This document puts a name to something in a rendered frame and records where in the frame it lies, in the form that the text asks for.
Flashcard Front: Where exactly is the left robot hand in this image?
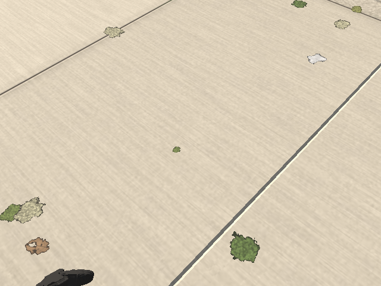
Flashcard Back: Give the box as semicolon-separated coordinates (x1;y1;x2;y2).
36;269;94;286

